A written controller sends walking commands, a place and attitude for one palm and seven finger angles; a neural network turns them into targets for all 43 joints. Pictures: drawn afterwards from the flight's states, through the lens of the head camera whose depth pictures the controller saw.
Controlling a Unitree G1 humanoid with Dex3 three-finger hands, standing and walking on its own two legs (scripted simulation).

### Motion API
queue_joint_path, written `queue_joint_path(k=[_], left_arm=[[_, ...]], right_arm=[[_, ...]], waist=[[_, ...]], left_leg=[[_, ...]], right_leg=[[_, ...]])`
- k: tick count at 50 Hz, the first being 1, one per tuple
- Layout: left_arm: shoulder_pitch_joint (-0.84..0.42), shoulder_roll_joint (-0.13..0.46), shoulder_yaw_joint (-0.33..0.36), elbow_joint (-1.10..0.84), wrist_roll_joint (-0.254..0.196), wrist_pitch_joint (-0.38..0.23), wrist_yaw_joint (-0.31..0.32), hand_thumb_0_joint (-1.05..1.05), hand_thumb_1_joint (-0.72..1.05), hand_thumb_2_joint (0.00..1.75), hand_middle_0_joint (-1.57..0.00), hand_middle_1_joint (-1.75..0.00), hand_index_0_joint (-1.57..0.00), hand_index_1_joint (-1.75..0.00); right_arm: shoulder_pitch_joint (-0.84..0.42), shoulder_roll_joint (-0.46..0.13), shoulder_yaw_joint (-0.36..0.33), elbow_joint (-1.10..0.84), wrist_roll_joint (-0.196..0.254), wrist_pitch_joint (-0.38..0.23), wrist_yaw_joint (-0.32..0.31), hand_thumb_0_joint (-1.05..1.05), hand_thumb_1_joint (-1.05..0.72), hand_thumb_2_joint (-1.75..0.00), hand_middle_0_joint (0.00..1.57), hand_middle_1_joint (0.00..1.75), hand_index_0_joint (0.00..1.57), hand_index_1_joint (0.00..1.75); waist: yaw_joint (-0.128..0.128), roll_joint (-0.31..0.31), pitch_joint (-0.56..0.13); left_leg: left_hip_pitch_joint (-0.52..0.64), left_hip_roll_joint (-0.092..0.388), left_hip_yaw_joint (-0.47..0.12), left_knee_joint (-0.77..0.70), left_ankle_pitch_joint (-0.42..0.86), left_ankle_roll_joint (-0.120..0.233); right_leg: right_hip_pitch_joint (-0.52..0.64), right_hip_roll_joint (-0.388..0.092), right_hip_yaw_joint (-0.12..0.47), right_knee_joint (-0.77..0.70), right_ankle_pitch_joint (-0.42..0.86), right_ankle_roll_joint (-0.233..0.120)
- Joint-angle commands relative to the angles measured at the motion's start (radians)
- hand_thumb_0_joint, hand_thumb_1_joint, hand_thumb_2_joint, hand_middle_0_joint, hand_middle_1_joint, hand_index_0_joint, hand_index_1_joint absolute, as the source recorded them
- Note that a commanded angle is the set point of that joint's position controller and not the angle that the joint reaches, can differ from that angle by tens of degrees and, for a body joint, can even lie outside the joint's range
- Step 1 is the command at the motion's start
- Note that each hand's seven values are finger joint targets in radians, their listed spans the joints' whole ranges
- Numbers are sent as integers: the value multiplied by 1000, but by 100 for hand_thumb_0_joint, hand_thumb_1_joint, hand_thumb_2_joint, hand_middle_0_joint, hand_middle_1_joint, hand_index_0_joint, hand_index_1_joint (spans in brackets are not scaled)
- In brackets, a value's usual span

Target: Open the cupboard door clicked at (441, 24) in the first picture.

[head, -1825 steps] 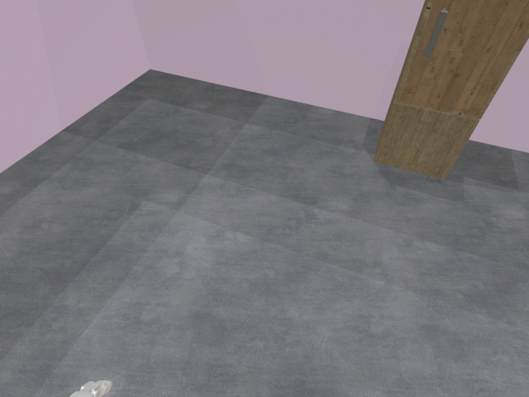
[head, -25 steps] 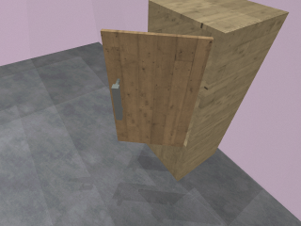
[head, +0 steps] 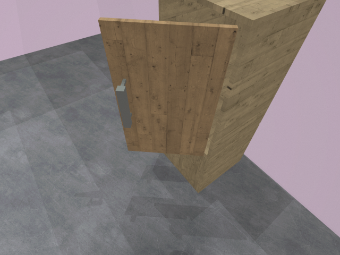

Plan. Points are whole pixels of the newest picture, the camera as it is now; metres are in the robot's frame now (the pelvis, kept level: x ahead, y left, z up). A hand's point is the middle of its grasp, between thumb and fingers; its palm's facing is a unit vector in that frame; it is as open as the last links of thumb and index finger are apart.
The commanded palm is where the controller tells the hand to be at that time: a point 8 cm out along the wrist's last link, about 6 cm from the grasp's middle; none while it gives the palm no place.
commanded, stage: come to a stop and stand still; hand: left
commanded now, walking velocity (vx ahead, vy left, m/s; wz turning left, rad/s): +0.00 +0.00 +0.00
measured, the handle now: (126, 104) +0.57 +0.19 -0.01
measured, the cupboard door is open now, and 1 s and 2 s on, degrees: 49 49 49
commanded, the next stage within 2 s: look again from close up in 1.28 s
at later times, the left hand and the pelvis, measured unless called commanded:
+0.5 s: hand out of the picture +0.02 +0.17 -0.16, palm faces -0.01 -0.98 -0.21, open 7.3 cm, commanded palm none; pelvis +0.01 -0.01 +0.00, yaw +0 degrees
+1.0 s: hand out of the picture +0.06 +0.16 -0.17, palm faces +0.00 -0.98 -0.20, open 7.3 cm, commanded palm none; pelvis +0.05 -0.02 +0.01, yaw +0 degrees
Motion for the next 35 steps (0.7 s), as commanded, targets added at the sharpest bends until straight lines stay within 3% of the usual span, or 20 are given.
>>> queue_joint_path(k=[1, 3, 4, 6, 9, 13, 24, 35], left_arm=[[21, 130, 26, -77, -2, -19, -4, 0, 90, 90, -20, -30, -20, -30], [43, 111, 19, -72, 3, -14, -13, 0, 90, 90, -20, -30, -20, -30], [49, 109, 16, -68, 4, -13, -16, 0, 90, 90, -20, -30, -20, -30], [50, 108, 14, -68, 2, -18, -20, 0, 90, 90, -20, -30, -20, -30], [28, 123, 12, -78, -2, -26, -22, 0, 90, 90, -20, -30, -20, -30], [2, 145, 12, -82, -7, -36, -24, 0, 90, 90, -20, -30, -20, -30], [14, 143, 7, -27, -15, -46, -26, 0, 90, 90, -20, -30, -20, -30], [10, 131, 6, 20, -14, -45, -23, 0, 90, 90, -20, -30, -20, -30]], right_arm=[[44, -94, -9, -113, -23, -24, 14, 0, -90, -90, 20, 30, 20, 30], [22, -120, -12, -136, -22, -24, 14, 0, -90, -90, 20, 30, 20, 30], [17, -129, -11, -144, -20, -23, 14, 0, -90, -90, 20, 30, 20, 30], [26, -130, -8, -146, -22, -27, 15, 0, -90, -90, 20, 30, 20, 30], [54, -131, -5, -138, -21, -27, 16, 0, -90, -90, 20, 30, 20, 30], [80, -128, 3, -113, -20, -36, 17, 0, -90, -90, 20, 30, 20, 30], [82, -116, 20, -43, -14, -55, 9, 0, -90, -90, 20, 30, 20, 30], [83, -102, 23, 15, -11, -57, -1, 0, -90, -90, 20, 30, 20, 30]], waist=[[-15, 131, 0], [6, 102, 44], [12, 55, 58], [15, -4, 52], [-3, -68, 60], [-16, -60, 20], [-2, 3, -36], [3, 4, -31]], left_leg=[[-64, 102, -182, -169, -185, 2], [-141, 128, -224, -243, -291, 20], [-173, 129, -227, -253, -320, 23], [-169, 113, -216, -253, -297, 24], [-97, 84, -182, -212, -230, 15], [-19, 73, -153, -188, -132, 8], [25, 87, -129, -189, 13, -3], [58, 101, -123, -187, 116, -5]], right_leg=[[-95, -62, 82, -56, -203, -66], [-57, -29, 38, -18, -148, -49], [-37, -27, 33, -18, -139, -44], [-25, -33, 53, -37, -137, -46], [-98, -56, 113, -109, -215, -49], [-111, -79, 135, -144, -199, -52], [-8, -87, 122, -140, -14, -50], [42, -85, 99, -128, 122, -48]])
